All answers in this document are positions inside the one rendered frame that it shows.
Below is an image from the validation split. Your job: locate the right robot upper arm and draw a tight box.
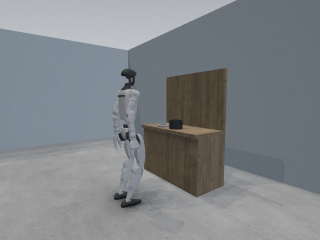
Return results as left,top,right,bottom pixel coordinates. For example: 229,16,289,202
126,89,140,117

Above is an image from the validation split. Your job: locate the robot left forearm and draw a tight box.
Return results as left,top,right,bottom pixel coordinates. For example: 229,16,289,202
112,113,120,134

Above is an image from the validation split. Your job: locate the left robot upper arm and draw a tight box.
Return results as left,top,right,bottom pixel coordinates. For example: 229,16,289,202
112,90,120,116

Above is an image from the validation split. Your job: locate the pot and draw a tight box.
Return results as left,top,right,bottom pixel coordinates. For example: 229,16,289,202
169,119,183,130

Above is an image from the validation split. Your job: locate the robot left hand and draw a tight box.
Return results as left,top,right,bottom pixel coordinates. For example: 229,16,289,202
113,133,123,150

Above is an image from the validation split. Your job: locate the left robot foot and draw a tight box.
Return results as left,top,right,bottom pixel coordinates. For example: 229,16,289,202
114,191,128,200

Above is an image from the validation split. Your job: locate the lid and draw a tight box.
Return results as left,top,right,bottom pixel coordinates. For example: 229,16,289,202
156,124,169,127

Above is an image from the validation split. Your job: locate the robot right hand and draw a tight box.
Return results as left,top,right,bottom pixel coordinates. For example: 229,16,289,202
129,139,140,159

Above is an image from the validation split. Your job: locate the table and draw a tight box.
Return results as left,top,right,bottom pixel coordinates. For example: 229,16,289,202
142,68,228,197

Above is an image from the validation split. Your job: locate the robot right forearm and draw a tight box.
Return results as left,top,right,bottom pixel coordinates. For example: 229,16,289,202
126,110,136,140

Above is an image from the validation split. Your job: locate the humanoid robot torso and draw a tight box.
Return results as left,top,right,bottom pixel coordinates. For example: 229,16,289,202
118,87,138,140

